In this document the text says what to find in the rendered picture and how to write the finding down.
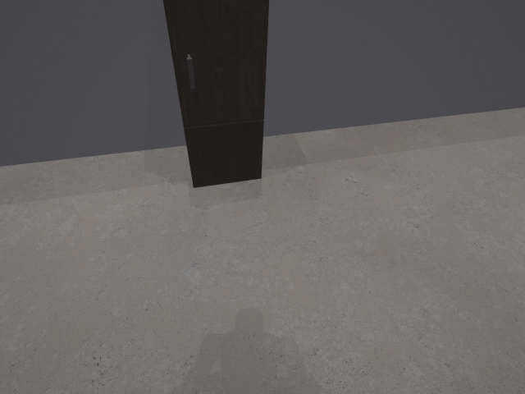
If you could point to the handle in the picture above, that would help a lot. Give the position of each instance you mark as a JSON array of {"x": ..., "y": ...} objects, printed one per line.
[{"x": 191, "y": 72}]

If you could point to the cupboard door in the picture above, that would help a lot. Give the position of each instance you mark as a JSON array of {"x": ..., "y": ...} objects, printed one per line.
[{"x": 225, "y": 40}]

